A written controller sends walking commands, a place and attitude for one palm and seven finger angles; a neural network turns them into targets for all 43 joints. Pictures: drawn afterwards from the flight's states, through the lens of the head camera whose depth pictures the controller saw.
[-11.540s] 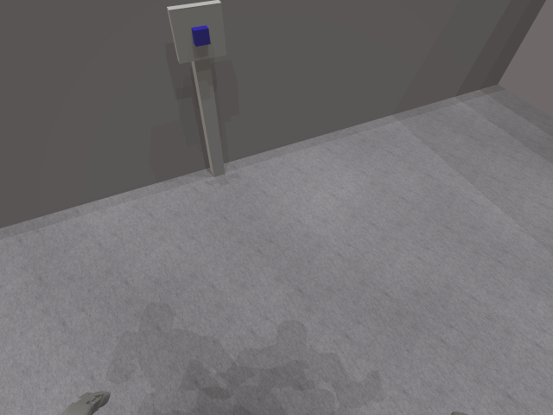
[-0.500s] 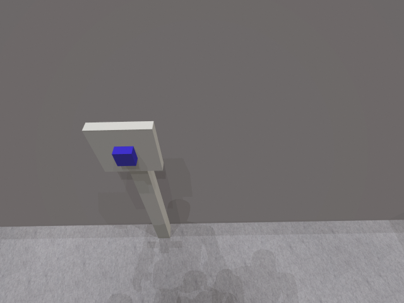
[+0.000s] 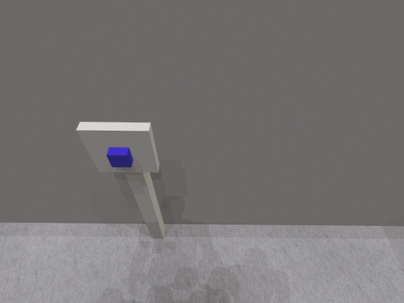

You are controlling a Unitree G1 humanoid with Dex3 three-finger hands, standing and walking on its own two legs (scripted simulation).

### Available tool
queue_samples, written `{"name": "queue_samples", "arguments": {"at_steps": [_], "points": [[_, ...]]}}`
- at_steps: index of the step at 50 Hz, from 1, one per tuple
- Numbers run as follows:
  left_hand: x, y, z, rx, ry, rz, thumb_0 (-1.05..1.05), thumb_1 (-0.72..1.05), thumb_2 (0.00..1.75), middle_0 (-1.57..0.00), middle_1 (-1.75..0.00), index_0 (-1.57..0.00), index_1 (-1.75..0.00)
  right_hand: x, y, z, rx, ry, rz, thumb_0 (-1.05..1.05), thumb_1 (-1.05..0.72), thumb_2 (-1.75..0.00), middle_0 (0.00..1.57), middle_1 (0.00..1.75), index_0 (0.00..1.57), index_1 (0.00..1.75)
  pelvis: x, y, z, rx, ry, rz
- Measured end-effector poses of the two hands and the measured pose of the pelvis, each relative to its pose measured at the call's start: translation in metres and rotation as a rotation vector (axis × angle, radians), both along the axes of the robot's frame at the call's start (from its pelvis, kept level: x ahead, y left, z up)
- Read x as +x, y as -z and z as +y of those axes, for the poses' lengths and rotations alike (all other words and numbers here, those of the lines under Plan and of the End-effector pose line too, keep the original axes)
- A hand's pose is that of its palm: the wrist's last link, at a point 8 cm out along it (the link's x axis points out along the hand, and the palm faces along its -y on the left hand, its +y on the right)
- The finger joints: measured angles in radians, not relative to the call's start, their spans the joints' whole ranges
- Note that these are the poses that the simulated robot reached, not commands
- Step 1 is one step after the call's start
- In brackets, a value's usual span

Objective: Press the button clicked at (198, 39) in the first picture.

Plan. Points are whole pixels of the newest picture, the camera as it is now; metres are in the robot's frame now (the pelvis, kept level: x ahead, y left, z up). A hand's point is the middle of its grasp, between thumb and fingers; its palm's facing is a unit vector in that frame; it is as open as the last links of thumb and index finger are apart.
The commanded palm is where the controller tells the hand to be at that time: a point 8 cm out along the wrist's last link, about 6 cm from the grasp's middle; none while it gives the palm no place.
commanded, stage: raise the hand and make a fist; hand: left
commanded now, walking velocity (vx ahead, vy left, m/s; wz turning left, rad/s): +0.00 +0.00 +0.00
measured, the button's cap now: (120, 156) +0.47 +0.25 -0.05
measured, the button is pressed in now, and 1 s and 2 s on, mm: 0 0 0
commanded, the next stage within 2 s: none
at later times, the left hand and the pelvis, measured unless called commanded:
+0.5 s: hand (122, 300) +0.14 +0.17 -0.08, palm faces +0.02 -1.00 +0.04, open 5.6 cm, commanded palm +0.11 +0.24 -0.07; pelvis -0.05 +0.00 -0.09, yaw +2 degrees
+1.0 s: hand (105, 288) +0.16 +0.20 -0.07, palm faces +0.05 -1.00 -0.04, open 3.1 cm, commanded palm +0.12 +0.26 -0.06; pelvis -0.06 +0.01 -0.10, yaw +2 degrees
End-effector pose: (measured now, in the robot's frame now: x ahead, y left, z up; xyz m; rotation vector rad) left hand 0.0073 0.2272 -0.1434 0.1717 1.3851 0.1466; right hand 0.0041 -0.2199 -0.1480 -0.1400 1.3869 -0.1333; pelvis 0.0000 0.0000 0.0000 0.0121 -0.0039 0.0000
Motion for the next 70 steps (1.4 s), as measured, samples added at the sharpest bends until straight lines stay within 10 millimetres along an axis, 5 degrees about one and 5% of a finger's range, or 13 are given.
{"name": "queue_samples", "arguments": {"at_steps": [7,13,16,20,26,31,37,47,57,70], "points": [[0.012,-0.005,0.001,0.009,-0.052,-0.062,0.01,0.92,0.90,-0.21,-0.30,-0.21,-0.30,0.016,-0.002,-0.008,-0.016,0.000,-0.054,0.00,-0.92,-0.90,0.20,0.30,0.20,0.30,0.001,0.001,-0.001,-0.010,0.004,0.008],[0.124,-0.100,0.016,0.055,-0.110,-0.838,0.02,0.93,0.90,-0.26,-0.36,-0.25,-0.36,0.079,-0.021,-0.024,-0.081,-0.038,-0.454,0.01,-0.91,-0.90,0.20,0.30,0.20,0.30,-0.010,0.010,0.003,-0.001,-0.041,0.064],[0.155,-0.123,0.013,-0.013,-0.061,-1.146,0.01,0.92,0.90,-0.31,-0.41,-0.30,-0.41,0.114,-0.031,-0.033,-0.098,-0.078,-0.621,0.01,-0.91,-0.90,0.20,0.30,0.20,0.30,-0.021,0.026,0.001,0.007,-0.034,0.136],[0.150,-0.116,-0.004,-0.135,0.091,-1.392,0.01,0.91,0.90,-0.39,-0.51,-0.39,-0.51,0.155,-0.038,-0.040,-0.117,-0.153,-0.803,0.01,-0.91,-0.90,0.20,0.30,0.20,0.30,-0.036,0.057,-0.002,0.014,-0.023,0.214],[0.105,-0.060,-0.004,-0.184,0.076,-1.297,0.01,0.90,0.90,-0.55,-0.68,-0.55,-0.68,0.190,-0.025,-0.028,-0.118,-0.231,-0.920,0.01,-0.91,-0.90,0.20,0.30,0.20,0.30,-0.052,0.098,-0.004,0.004,-0.034,0.269],[0.089,-0.064,0.010,-0.087,0.049,-1.321,0.02,0.90,0.90,-0.69,-0.83,-0.69,-0.83,0.183,0.003,0.000,-0.067,-0.265,-0.868,0.01,-0.91,-0.90,0.20,0.30,0.20,0.30,-0.059,0.113,-0.005,-0.030,-0.052,0.285],[0.111,-0.075,0.013,-0.129,0.145,-1.353,0.02,0.90,0.90,-0.85,-1.01,-0.85,-1.01,0.142,0.041,0.026,0.009,-0.231,-0.721,0.01,-0.91,-0.90,0.20,0.30,0.20,0.30,-0.066,0.115,-0.001,-0.058,-0.060,0.304],[0.128,-0.076,0.026,-0.126,0.113,-1.260,0.02,0.90,0.90,-1.12,-1.30,-1.12,-1.30,0.089,0.045,0.011,-0.045,-0.116,-0.580,0.01,-0.90,-0.90,0.20,0.30,0.20,0.30,-0.060,0.103,0.011,-0.051,-0.042,0.316],[0.131,-0.075,0.037,-0.126,0.121,-1.283,0.02,0.90,0.90,-1.27,-1.47,-1.27,-1.47,0.117,0.025,-0.006,-0.138,-0.152,-0.632,0.01,-0.91,-0.90,0.20,0.30,0.20,0.30,-0.050,0.102,0.020,-0.057,-0.044,0.326],[0.139,-0.078,0.052,-0.123,0.116,-1.283,0.02,0.90,0.90,-1.30,-1.50,-1.30,-1.50,0.164,0.015,0.029,-0.074,-0.220,-0.709,0.01,-0.91,-0.90,0.20,0.30,0.20,0.30,-0.039,0.101,0.025,-0.073,-0.053,0.337]]}}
